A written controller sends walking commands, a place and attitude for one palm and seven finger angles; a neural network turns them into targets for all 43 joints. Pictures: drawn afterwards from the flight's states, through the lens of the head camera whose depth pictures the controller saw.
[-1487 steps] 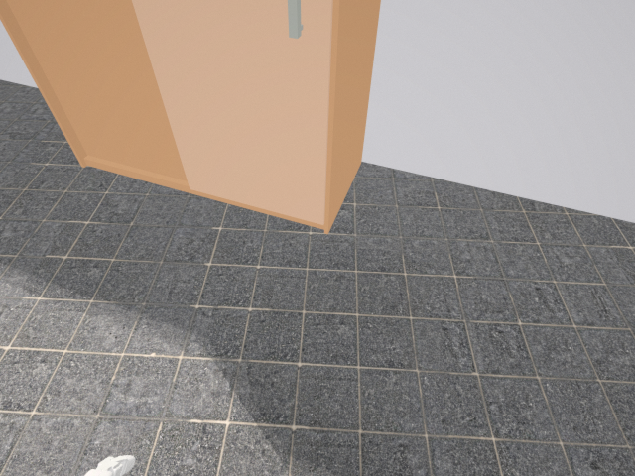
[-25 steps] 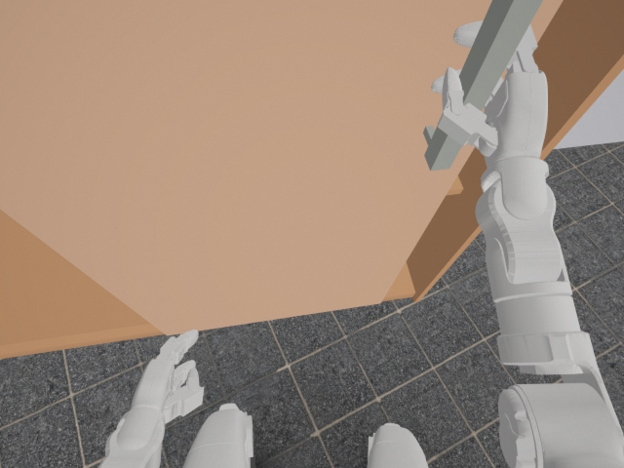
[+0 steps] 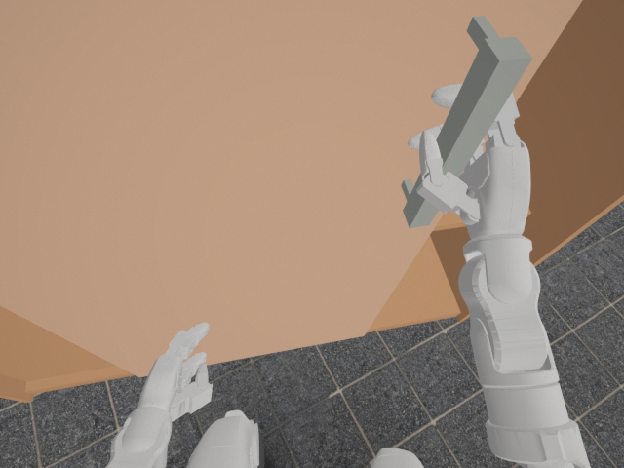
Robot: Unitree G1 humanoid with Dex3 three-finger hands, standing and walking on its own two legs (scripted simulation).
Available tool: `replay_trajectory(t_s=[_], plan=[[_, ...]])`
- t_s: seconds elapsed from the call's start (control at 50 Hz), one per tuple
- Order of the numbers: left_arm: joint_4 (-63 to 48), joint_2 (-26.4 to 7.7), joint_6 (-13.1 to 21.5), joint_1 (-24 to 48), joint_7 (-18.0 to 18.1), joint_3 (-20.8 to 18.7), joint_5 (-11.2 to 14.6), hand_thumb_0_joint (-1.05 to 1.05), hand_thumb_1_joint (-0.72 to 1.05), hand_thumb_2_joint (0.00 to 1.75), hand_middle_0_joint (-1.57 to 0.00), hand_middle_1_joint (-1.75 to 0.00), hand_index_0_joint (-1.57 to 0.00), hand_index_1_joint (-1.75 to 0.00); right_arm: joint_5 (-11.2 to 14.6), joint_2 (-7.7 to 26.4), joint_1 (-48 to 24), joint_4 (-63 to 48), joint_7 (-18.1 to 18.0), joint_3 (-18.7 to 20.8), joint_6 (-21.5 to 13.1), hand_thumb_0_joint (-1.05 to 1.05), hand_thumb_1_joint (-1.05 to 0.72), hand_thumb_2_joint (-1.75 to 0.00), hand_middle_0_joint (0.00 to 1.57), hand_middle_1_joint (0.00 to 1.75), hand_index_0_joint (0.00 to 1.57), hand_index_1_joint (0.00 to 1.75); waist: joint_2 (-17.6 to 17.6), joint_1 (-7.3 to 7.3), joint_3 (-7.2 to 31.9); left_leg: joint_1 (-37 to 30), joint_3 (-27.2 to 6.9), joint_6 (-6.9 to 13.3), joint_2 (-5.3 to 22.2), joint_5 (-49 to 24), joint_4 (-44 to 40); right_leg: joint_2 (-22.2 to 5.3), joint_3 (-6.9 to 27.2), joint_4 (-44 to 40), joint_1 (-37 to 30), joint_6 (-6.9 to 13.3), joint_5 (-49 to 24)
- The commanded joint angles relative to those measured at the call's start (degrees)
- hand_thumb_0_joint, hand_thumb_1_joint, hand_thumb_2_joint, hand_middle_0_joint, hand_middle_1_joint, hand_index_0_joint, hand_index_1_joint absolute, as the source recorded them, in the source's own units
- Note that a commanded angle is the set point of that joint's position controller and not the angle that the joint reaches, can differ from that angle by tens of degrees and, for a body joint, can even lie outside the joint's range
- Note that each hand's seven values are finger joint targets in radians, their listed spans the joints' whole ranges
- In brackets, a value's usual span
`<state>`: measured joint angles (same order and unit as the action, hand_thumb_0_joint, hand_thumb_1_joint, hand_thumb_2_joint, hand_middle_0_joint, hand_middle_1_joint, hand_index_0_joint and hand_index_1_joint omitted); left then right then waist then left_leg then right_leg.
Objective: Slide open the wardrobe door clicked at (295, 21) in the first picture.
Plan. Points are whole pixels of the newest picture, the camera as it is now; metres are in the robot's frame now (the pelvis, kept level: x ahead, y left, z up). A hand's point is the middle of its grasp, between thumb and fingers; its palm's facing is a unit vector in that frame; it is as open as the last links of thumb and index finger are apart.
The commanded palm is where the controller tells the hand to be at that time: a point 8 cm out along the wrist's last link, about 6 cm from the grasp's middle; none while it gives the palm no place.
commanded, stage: step sideways, sliding the door along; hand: right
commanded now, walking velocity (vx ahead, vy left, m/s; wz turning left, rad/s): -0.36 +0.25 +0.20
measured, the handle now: (442, 140) +0.40 -0.14 +0.18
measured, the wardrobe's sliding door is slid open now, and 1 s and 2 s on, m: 0.34 0.57 0.57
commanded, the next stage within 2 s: stop walking and hold the door there in 0.94 s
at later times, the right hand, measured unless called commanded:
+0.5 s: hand (222, 207) +0.33 +0.07 +0.18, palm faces -0.05 +0.99 -0.16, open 6.9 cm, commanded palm +0.31 +0.03 +0.18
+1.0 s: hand (165, 203) +0.33 +0.12 +0.19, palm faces +0.28 +0.96 -0.04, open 6.8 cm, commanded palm +0.29 +0.14 +0.18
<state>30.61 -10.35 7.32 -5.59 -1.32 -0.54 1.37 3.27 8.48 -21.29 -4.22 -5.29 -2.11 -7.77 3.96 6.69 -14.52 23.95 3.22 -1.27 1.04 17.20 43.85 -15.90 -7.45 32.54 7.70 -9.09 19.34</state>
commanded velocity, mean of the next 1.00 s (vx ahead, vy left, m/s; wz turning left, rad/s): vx -0.02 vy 0.29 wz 0.07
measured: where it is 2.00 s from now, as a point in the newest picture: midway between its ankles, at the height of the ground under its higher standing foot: outside the picture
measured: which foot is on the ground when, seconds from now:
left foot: up 0.00-0.02, down 0.04-0.38, up 0.40-0.62, down 0.64-0.82, up 0.84-1.00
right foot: down 0.00-0.04, up 0.06-0.36, down 0.38-0.64, up 0.66-0.80, down 0.82-1.00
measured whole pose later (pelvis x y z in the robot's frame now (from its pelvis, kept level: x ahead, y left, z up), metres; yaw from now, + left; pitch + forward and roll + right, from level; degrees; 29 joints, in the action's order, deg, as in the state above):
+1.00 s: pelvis -0.12 +0.31 +0.01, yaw +7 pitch -1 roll +4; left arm 36.9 -12.5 3.7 -7.3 -0.4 -1.9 2.7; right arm 5.7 17.8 -38.5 17.8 -9.3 11.7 0.0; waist 2.1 7.0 -12.5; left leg 27.8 2.9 -1.3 1.2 23.2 59.0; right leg -12.4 -3.8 32.3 15.2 -4.3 15.2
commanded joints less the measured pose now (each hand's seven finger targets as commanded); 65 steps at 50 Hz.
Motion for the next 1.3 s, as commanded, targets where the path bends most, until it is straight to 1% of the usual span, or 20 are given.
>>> replay_trajectory(t_s=[0.0,0.02,0.06,0.1,0.3,0.34,0.38,0.4,0.48,0.58,0.64,0.76,0.8,1.02,1.04,1.06,1.1,1.12,1.18,1.28], plan=[[-7.91,-3.93,2.70,6.67,1.22,-0.58,2.06,0.00,0.90,0.90,-0.20,-0.30,-0.20,-0.30,-2.07,2.35,-22.35,-22.05,2.78,-5.52,-7.36,0.00,-0.90,-0.90,0.45,1.40,0.45,1.40,-1.46,-6.58,29.11,-17.01,0.21,0.12,2.83,-29.44,-14.64,0.85,-2.13,16.82,-1.58,14.23,-20.00],[-8.01,-1.99,2.75,7.70,1.91,0.36,1.66,0.00,0.90,0.90,-0.20,-0.30,-0.20,-0.30,-2.25,5.05,-20.17,-22.75,2.33,-4.17,-7.10,0.00,-0.90,-0.90,0.45,1.40,0.45,1.40,-16.42,-5.97,27.69,-18.70,-10.30,3.35,12.22,-57.17,-18.43,8.83,-1.68,26.28,9.56,7.02,13.55],[-7.74,-2.60,2.67,7.05,2.20,-1.07,0.33,0.00,0.90,0.90,-0.20,-0.30,-0.20,-0.30,-1.75,6.50,-13.54,-26.78,1.91,-2.47,-5.27,0.00,-0.90,-0.90,0.45,1.40,0.45,1.40,-28.08,-3.95,31.64,-17.89,-25.27,9.33,18.94,-59.84,-19.24,15.26,9.62,40.61,14.31,6.31,25.59],[-4.91,-1.24,2.78,7.00,1.55,1.09,0.13,0.00,0.90,0.90,-0.20,-0.30,-0.20,-0.30,-1.62,4.56,-14.05,-30.89,0.73,-1.55,-7.79,0.00,-0.90,-0.90,0.45,1.40,0.45,1.40,-17.16,-6.12,34.01,-29.66,-19.13,11.41,14.98,-62.59,-15.66,13.83,10.24,36.49,19.64,5.57,20.00],[-5.92,-2.95,-2.75,1.67,2.97,-0.31,-0.65,0.00,0.90,0.90,-0.20,-0.30,-0.20,-0.30,-2.61,10.45,-19.34,-20.73,0.07,3.54,-10.31,0.00,-0.90,-0.90,0.45,1.40,0.45,1.40,-8.57,-6.65,41.09,-23.17,-19.79,7.46,11.52,-37.04,-21.96,13.83,2.81,-0.38,0.93,8.48,6.23],[-5.79,-4.42,-2.44,0.69,3.37,-1.21,-0.37,0.00,0.90,0.90,-0.20,-0.30,-0.20,-0.30,-1.84,10.97,-22.57,-18.77,0.73,2.64,-10.59,0.00,-0.90,-0.90,0.45,1.40,0.45,1.40,-2.80,-8.46,38.02,-7.14,-15.71,-0.43,6.45,-21.31,-15.87,5.94,7.60,-11.54,-13.36,12.52,-5.06],[-6.62,-5.54,-0.92,5.75,3.53,-2.31,-1.77,0.00,0.90,0.90,-0.20,-0.30,-0.20,-0.30,-1.01,10.13,-24.06,-13.81,1.58,4.58,-9.35,0.00,-0.90,-0.90,0.45,1.40,0.45,1.40,14.41,-5.39,30.88,7.50,-13.10,-2.98,-2.31,6.22,22.42,-23.54,31.98,-16.76,-8.52,26.64,-27.94],[-6.11,-5.70,-0.83,6.45,3.53,-2.03,-2.18,0.00,0.90,0.90,-0.20,-0.30,-0.20,-0.30,-2.28,11.55,-28.32,-16.97,2.19,6.08,-8.24,0.00,-0.90,-0.90,0.45,1.40,0.45,1.40,5.38,-5.79,29.61,5.88,-17.11,0.43,0.73,5.40,28.55,-23.11,26.48,-15.85,-2.24,24.15,-26.90],[-2.98,-9.29,-2.21,1.68,3.59,-3.61,-0.43,0.00,0.90,0.90,-0.20,-0.30,-0.20,-0.30,-0.48,5.49,-27.13,-7.87,2.86,1.95,-4.02,0.00,-0.90,-0.90,0.45,1.40,0.45,1.40,6.67,-5.95,24.73,2.53,-6.13,-0.20,1.53,4.54,8.91,-11.51,4.76,-9.05,-4.22,16.31,-30.17],[-3.05,-9.83,-1.10,0.21,3.21,-3.45,2.42,0.00,0.90,0.90,-0.20,-0.30,-0.20,-0.30,-0.16,8.04,-29.27,-7.77,2.20,2.47,-3.78,0.00,-0.90,-0.90,0.45,1.40,0.45,1.40,7.79,-7.99,30.09,-15.19,4.46,-1.00,-2.47,-8.70,-18.53,-1.19,0.03,5.46,-4.26,9.80,-29.88],[-1.96,-7.48,-0.37,3.33,4.84,-3.17,2.48,0.00,0.90,0.90,-0.20,-0.30,-0.20,-0.30,-0.47,12.72,-25.80,-6.89,-0.06,5.05,-2.32,0.00,-0.90,-0.90,0.45,1.40,0.45,1.40,-20.75,-5.30,34.29,-25.26,-15.81,11.29,17.86,-55.54,-17.38,12.66,3.99,32.78,18.63,7.31,20.95],[0.67,-7.23,-0.71,0.36,5.95,-2.01,1.13,0.00,0.90,0.90,-0.20,-0.30,-0.20,-0.30,1.13,1.97,-38.62,-10.80,-0.30,-3.99,-4.16,0.00,-0.90,-0.90,0.45,1.40,0.45,1.40,-8.16,-10.44,37.23,-15.31,-2.61,5.62,9.18,-36.39,-2.80,7.96,3.67,-7.64,-5.59,9.12,-15.46],[-1.02,-10.35,-0.27,0.47,3.69,-4.06,1.23,0.00,0.90,0.90,-0.20,-0.30,-0.20,-0.30,1.80,-2.73,-41.97,-8.50,1.69,-8.08,-3.95,0.00,-0.90,-0.90,0.45,1.40,0.45,1.40,7.63,-8.25,41.50,8.43,-5.90,0.53,0.84,13.61,15.70,-18.41,30.63,-7.10,-24.96,21.31,-52.21],[-2.58,-11.37,-1.35,-1.03,1.68,-4.18,1.75,0.00,0.90,0.90,-0.20,-0.30,-0.20,-0.30,1.55,7.72,-43.57,-0.23,2.39,0.45,-0.81,0.00,-0.90,-0.90,0.45,1.40,0.45,1.40,18.93,-9.41,33.76,-0.57,4.46,-0.84,-1.94,4.60,0.40,-5.55,3.61,-2.70,-17.95,14.09,-51.09],[1.66,-14.95,-2.22,-3.67,3.13,-4.62,0.77,0.00,0.90,0.90,-0.20,-0.30,-0.20,-0.30,-1.06,40.41,-28.57,22.38,-0.34,32.13,-0.59,0.00,-0.90,-0.90,0.45,1.40,0.45,1.40,18.70,-6.90,32.85,-0.38,5.55,-1.79,-3.60,3.26,-1.87,-4.63,1.37,-2.87,-16.36,13.26,-51.39],[-0.49,-13.72,-2.84,-4.27,2.81,-3.96,0.82,0.00,0.90,0.90,-0.20,-0.30,-0.20,-0.30,-0.99,34.16,-26.50,22.47,0.87,25.17,-1.13,0.00,-0.90,-0.90,0.45,1.40,0.45,1.40,18.46,-6.60,32.09,-5.53,4.22,-0.92,-2.52,-0.79,-11.38,-3.20,2.21,1.71,-12.38,11.72,-46.98],[-0.50,-11.57,-2.36,-3.16,2.70,-2.99,2.28,0.00,0.90,0.90,-0.20,-0.30,-0.20,-0.30,-2.43,37.08,-30.28,19.84,1.45,26.22,-3.30,0.00,-0.90,-0.90,0.45,1.40,0.45,1.40,6.11,-6.85,33.50,-21.05,0.27,0.80,3.29,-25.83,-22.35,4.78,-1.68,14.94,0.50,8.19,-23.94],[-1.48,-9.04,-2.48,-0.61,3.52,-2.28,2.11,0.00,0.90,0.90,-0.20,-0.30,-0.20,-0.30,-3.27,43.06,-27.69,22.90,0.72,30.58,-3.49,0.00,-0.90,-0.90,0.45,1.40,0.45,1.40,-13.70,-6.30,33.20,-31.31,-15.04,6.37,16.64,-54.04,-18.55,11.43,-1.36,27.09,19.82,6.85,11.41],[-0.80,-10.93,-1.17,0.41,5.62,-1.27,2.90,0.00,0.90,0.90,-0.20,-0.30,-0.20,-0.30,-2.05,45.01,-24.65,25.46,-0.89,35.10,-1.78,0.00,-0.90,-0.90,0.45,1.40,0.45,1.40,-20.91,-4.83,34.25,-33.73,-17.63,10.81,20.44,-66.90,-12.13,12.77,9.34,35.71,27.16,7.27,17.59],[1.92,-12.87,-1.37,-0.99,6.94,-1.47,1.63,0.00,0.90,0.90,-0.20,-0.30,-0.20,-0.30,-3.14,44.37,-23.59,32.83,-2.19,36.58,-2.66,0.00,-0.90,-0.90,0.45,1.40,0.45,1.40,-18.65,-5.79,33.48,-28.08,-10.73,8.88,18.94,-60.05,-14.74,14.40,5.79,15.02,17.37,7.31,9.29]])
